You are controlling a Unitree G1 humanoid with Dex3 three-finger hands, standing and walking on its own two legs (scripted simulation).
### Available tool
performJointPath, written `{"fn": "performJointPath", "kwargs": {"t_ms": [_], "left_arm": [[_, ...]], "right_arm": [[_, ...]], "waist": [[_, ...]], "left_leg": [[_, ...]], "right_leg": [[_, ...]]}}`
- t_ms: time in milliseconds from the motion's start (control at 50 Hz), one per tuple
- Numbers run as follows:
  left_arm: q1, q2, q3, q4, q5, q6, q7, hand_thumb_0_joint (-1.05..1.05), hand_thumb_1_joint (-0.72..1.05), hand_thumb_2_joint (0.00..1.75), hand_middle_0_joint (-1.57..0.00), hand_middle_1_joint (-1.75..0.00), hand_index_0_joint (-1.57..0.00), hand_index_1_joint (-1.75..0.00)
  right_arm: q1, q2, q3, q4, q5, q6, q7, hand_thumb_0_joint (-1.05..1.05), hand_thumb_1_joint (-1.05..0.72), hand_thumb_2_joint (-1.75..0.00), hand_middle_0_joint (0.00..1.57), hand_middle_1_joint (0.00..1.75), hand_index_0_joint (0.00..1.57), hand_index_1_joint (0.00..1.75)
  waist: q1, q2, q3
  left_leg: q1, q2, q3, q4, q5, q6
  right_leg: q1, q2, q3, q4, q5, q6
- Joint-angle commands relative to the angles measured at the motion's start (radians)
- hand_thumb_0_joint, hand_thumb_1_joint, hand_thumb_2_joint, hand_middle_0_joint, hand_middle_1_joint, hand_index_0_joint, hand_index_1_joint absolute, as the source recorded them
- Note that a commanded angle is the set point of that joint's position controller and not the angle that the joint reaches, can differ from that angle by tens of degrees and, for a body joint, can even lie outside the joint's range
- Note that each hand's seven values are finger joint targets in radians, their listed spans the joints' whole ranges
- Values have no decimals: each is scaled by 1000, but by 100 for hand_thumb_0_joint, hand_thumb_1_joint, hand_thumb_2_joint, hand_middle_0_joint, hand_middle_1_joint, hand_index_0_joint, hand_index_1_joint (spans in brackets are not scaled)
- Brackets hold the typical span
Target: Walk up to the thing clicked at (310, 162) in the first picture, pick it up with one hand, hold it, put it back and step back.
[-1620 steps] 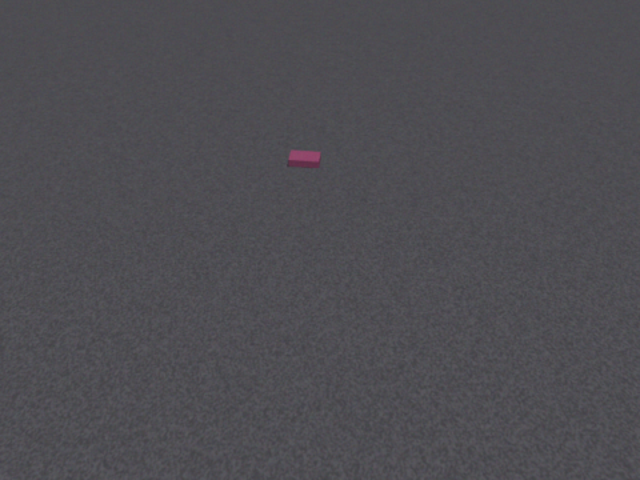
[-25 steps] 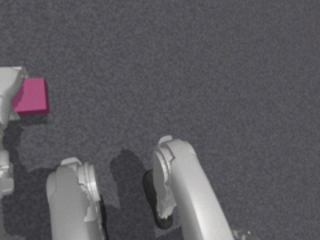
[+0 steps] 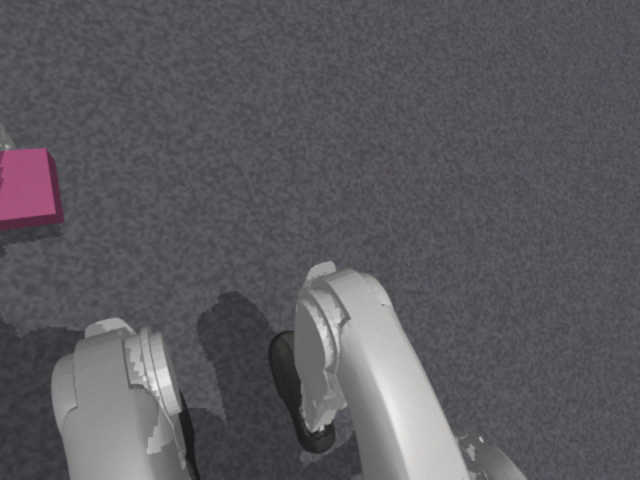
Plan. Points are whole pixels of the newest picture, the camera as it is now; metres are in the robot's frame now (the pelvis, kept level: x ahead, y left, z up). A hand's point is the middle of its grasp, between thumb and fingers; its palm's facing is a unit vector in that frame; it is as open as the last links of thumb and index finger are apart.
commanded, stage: lower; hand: left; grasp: from above
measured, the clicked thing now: out of the picture +0.49 +0.30 -0.24
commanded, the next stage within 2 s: rest in 0.02 s
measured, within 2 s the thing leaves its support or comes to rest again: rests again in 1.08 s
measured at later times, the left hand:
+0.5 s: hand out of the picture +0.49 +0.29 -0.25, palm faces -0.47 -0.07 -0.88, open 11.1 cm
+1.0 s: hand (2, 200) +0.49 +0.29 -0.27, palm faces -0.47 -0.07 -0.88, open 11.1 cm
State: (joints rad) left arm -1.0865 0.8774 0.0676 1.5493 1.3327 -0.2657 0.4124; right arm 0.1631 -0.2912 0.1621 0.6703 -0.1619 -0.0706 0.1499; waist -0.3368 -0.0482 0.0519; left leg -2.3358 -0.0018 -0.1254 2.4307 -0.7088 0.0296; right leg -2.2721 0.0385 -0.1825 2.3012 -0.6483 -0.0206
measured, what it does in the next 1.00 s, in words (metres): stands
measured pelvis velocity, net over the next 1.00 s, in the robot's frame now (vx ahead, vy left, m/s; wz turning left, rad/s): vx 0.00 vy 0.00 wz -0.09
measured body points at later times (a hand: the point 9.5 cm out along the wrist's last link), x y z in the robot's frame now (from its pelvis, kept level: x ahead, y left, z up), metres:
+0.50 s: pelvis +0.00 +0.00 -0.02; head +0.29 +0.11 +0.31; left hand +0.51 +0.29 -0.20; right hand +0.02 -0.26 -0.07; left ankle +0.07 +0.11 -0.30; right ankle +0.11 -0.10 -0.30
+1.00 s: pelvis +0.00 +0.00 -0.02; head +0.29 +0.11 +0.30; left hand +0.51 +0.29 -0.22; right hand +0.01 -0.25 -0.07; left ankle +0.07 +0.11 -0.30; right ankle +0.11 -0.10 -0.30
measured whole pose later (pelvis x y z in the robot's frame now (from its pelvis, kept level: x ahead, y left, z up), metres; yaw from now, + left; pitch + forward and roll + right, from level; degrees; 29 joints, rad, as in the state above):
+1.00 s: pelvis +0.00 +0.00 -0.02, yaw -5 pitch +29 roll -15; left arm -1.11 1.07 0.10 1.68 1.36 -0.27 0.54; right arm 0.15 -0.35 0.31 0.60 -0.22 -0.17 0.18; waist -0.42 -0.14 0.19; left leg -2.35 0.01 -0.21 2.53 -0.72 0.03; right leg -2.26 0.06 -0.26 2.33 -0.62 -0.01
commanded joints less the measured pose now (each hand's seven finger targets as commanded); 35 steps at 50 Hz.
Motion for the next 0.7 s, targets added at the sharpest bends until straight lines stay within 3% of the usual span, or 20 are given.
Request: {"fn": "performJointPath", "kwargs": {"t_ms": [0, 40, 60, 120, 140, 160, 300, 320, 340, 360, 380, 420, 440, 480, 520, 580, 640, 660, 680], "left_arm": [[-350, 313, 69, -128, -1, -9, 75, 0, 70, 84, -99, -84, -102, -80], [-336, 244, 12, -92, 1, -7, 76, 0, 69, 83, -99, -83, -102, -79], [-383, 313, 52, -177, 3, -13, 85, 0, 70, 86, -99, -84, -103, -81], [-358, 300, 35, -135, 16, 2, 95, 0, 72, 90, -100, -84, -103, -81], [-318, 263, 20, -72, 11, 12, 102, 0, 68, 89, -98, -81, -101, -79], [-354, 285, 24, -105, 8, 9, 107, 0, 68, 87, -96, -82, -100, -79], [-334, 284, 6, -37, 0, 27, 121, 0, 58, 81, -90, -79, -93, -75], [-324, 342, 48, -41, 1, 29, 125, 0, 57, 81, -89, -80, -92, -76], [-326, 365, 57, -40, 7, 27, 129, 0, 57, 81, -89, -80, -92, -76], [-330, 314, 29, -34, 8, 25, 125, 0, 58, 83, -90, -78, -93, -76], [-323, 360, 65, -35, 13, 25, 128, 0, 59, 80, -89, -80, -93, -76], [-332, 367, 69, -39, 22, 23, 130, 0, 60, 83, -90, -81, -93, -78], [-321, 372, 71, -39, 24, 22, 134, 0, 60, 84, -91, -81, -94, -78], [-332, 368, 67, -55, 25, 17, 137, 0, 64, 84, -93, -83, -97, -79], [-322, 394, 76, -35, 24, 15, 138, 0, 65, 84, -95, -82, -98, -79], [-326, 405, 73, -62, 26, 10, 142, 0, 65, 85, -95, -81, -98, -78], [-314, 418, 72, -45, 17, 9, 148, 0, 65, 83, -95, -80, -98, -77], [-310, 411, 66, -40, 21, 10, 149, 0, 66, 85, -95, -81, -98, -78], [-305, 417, 74, -35, 15, 10, 151, 0, 67, 82, -94, -81, -98, -77]], "right_arm": [[262, -300, -80, 16, -12, -4, -14, 0, -91, -90, 20, 30, 20, 30], [239, -290, -65, 14, -12, -10, -13, 0, -91, -90, 20, 30, 20, 30], [236, -296, -70, 4, -14, -12, -15, 0, -91, -90, 20, 30, 20, 30], [243, -304, -63, 9, -19, -21, -11, 0, -90, -90, 20, 30, 20, 30], [235, -312, -60, 7, -18, -22, -12, 0, -90, -90, 20, 30, 20, 30], [227, -310, -55, -1, -19, -25, -10, 0, -90, -89, 20, 30, 20, 30], [233, -331, -26, 0, -22, -43, -6, 0, -90, -89, 20, 30, 20, 30], [232, -339, -27, -8, -24, -48, -5, 0, -90, -90, 20, 30, 20, 30], [230, -342, -25, -9, -25, -47, -6, 0, -90, -90, 20, 30, 20, 30], [224, -349, -22, -30, -28, -52, -6, 0, -90, -90, 20, 30, 20, 30], [239, -345, -18, -10, -30, -51, -3, 0, -90, -90, 20, 30, 20, 30], [239, -357, -14, -23, -36, -55, -1, 0, -90, -90, 20, 30, 20, 30], [232, -360, -12, -26, -38, -56, 0, 0, -90, -90, 20, 30, 20, 30], [234, -371, -11, -31, -45, -59, 4, 0, -90, -90, 20, 30, 20, 30], [218, -361, 6, -36, -46, -64, 6, 0, -90, -90, 20, 30, 20, 30], [232, -383, 0, -41, -51, -66, 6, 0, -90, -90, 20, 30, 20, 30], [227, -378, 12, -36, -52, -73, 10, 0, -90, -90, 20, 30, 20, 30], [230, -390, 11, -42, -54, -77, 11, 0, -90, -90, 20, 30, 20, 30], [229, -386, 16, -44, -54, -78, 13, 0, -90, -90, 20, 30, 20, 30]], "waist": [[-36, 419, -710], [-36, 437, -682], [-37, 465, -731], [-41, 501, -726], [-43, 487, -704], [-60, 470, -691], [-77, 463, -629], [-75, 455, -628], [-65, 462, -621], [-82, 450, -604], [-88, 472, -621], [-99, 482, -600], [-88, 490, -612], [-105, 507, -614], [-101, 502, -583], [-109, 507, -596], [-102, 500, -600], [-117, 496, -573], [-113, 494, -572]], "left_leg": [[483, 1, 39, -209, 241, 3], [493, 4, 26, -224, 203, -4], [534, 10, 22, -218, 221, -2], [560, 12, 14, -213, 250, -11], [554, 12, 3, -223, 247, -17], [535, 16, -2, -211, 239, -10], [500, 16, -10, -198, 251, -14], [507, 20, -8, -187, 259, -10], [481, 19, -4, -187, 241, -9], [497, 19, -11, -179, 260, -15], [514, 23, -13, -182, 272, -14], [526, 25, -20, -175, 276, -19], [532, 25, -18, -171, 288, -20], [551, 28, -26, -171, 305, -25], [515, 28, -23, -162, 265, -20], [522, 29, -20, -156, 270, -18], [511, 32, -20, -147, 270, -16], [508, 32, -23, -142, 282, -18], [516, 34, -31, -147, 280, -20]], "right_leg": [[413, 38, -9, -201, 256, -15], [363, 40, -20, -194, 212, -22], [377, 44, -22, -192, 237, -18], [362, 39, -30, -171, 256, -19], [342, 38, -38, -167, 244, -21], [338, 45, -41, -164, 249, -20], [349, 44, -50, -160, 262, -19], [356, 47, -48, -158, 274, -18], [364, 49, -48, -162, 257, -21], [344, 43, -54, -159, 265, -23], [360, 48, -55, -153, 277, -21], [342, 46, -62, -152, 270, -23], [355, 46, -62, -151, 281, -23], [360, 45, -67, -146, 293, -22], [350, 51, -66, -152, 264, -26], [382, 50, -67, -158, 272, -22], [401, 57, -70, -162, 279, -20], [390, 53, -73, -155, 285, -19], [384, 53, -78, -155, 279, -20]]}}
